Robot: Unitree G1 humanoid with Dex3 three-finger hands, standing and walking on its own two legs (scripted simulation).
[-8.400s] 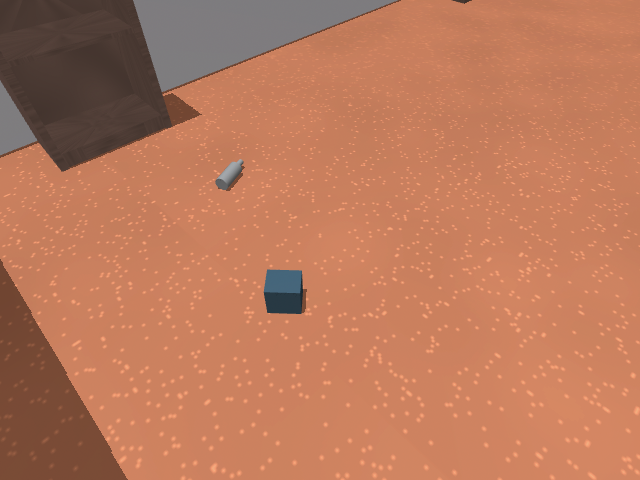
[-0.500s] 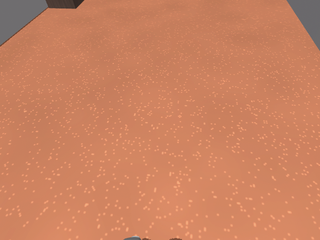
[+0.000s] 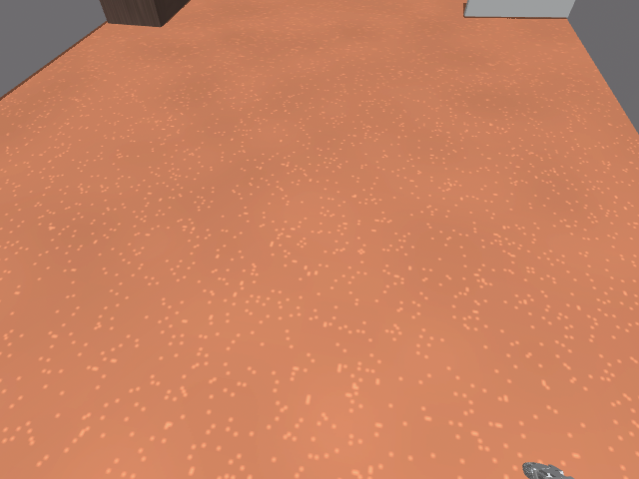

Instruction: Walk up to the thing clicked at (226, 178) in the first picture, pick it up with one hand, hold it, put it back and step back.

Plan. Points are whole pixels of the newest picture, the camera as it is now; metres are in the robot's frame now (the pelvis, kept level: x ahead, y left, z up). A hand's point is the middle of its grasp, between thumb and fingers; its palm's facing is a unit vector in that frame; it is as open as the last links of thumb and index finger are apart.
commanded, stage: walk up
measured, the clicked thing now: out of the picture +0.25 +1.28 -0.74
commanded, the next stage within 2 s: stand in 0.24 s
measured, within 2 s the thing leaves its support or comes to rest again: neither
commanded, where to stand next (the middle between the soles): +0.04 -0.01 m, yaw +0 degrees
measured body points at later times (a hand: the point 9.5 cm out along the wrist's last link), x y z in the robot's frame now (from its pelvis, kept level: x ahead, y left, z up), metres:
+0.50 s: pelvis +0.00 +0.00 +0.01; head +0.01 +0.00 +0.46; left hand +0.09 +0.30 -0.13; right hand +0.07 -0.31 -0.13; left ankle +0.05 +0.12 -0.74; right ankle +0.00 -0.14 -0.74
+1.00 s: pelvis +0.02 +0.00 +0.01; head +0.03 +0.00 +0.46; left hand +0.09 +0.30 -0.13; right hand +0.10 -0.31 -0.12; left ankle +0.05 +0.12 -0.74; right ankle +0.00 -0.14 -0.74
